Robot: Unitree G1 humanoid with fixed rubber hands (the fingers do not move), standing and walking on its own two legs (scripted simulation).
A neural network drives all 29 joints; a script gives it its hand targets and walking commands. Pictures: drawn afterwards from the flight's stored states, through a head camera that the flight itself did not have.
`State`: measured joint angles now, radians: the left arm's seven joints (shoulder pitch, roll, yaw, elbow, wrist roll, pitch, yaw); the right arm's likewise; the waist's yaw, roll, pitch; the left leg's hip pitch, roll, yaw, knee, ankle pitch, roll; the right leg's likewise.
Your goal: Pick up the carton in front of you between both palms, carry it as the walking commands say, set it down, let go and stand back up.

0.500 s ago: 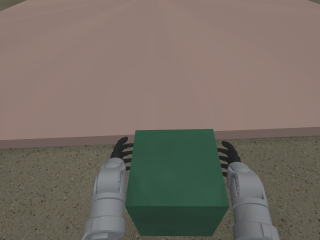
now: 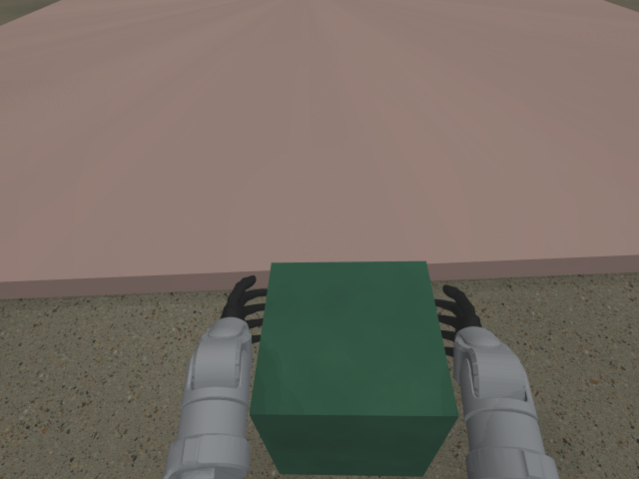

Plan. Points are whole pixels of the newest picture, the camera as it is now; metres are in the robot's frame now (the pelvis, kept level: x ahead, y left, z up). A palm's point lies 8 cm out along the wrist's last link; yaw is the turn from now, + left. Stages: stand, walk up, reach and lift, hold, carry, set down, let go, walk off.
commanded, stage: hold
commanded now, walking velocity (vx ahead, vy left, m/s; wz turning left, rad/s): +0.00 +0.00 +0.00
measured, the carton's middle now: (349, 372) +0.28 +0.00 -0.03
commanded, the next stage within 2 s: carry in 0.22 s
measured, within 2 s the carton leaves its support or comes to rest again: neither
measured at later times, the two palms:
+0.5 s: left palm (220, 297) +0.33 +0.18 +0.08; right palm (446, 301) +0.33 -0.12 +0.07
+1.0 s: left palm (228, 199) +0.54 +0.21 +0.08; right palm (400, 194) +0.55 -0.09 +0.08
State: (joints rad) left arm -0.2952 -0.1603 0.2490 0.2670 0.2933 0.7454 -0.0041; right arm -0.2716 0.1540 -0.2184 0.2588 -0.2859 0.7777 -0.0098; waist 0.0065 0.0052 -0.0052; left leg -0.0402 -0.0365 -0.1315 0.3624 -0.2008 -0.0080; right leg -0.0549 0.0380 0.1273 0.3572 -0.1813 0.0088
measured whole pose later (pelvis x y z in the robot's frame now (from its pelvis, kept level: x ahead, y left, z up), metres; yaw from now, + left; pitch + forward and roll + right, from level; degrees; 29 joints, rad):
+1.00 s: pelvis +0.30 +0.04 -0.03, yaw +1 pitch +4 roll +1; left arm -0.06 -0.13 0.07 -0.53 0.05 1.23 0.13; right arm -0.05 0.13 -0.06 -0.51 -0.06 1.24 -0.13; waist 0.04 -0.04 -0.13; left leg -0.49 0.05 0.23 0.52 -0.10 0.04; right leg 0.01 -0.10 -0.16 0.45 -0.49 0.05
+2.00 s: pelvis +0.78 +0.04 -0.01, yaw +1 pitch +6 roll +0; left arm -0.70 -0.08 0.30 -0.20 0.02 1.23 0.16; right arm -0.69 0.09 -0.30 -0.19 -0.04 1.25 -0.17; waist 0.01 -0.01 0.05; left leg -0.40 0.02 0.11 0.62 -0.26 0.03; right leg -0.34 -0.03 -0.16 0.60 -0.32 -0.04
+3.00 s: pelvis +0.90 +0.03 -0.01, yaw +3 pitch +3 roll +0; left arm -0.52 -0.09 0.24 0.00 0.08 1.15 0.13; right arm -0.52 0.08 -0.23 0.02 -0.06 1.17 -0.15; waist 0.00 0.00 -0.09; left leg -0.27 0.01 0.10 0.56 -0.33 0.03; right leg -0.31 -0.01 -0.10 0.55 -0.29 -0.03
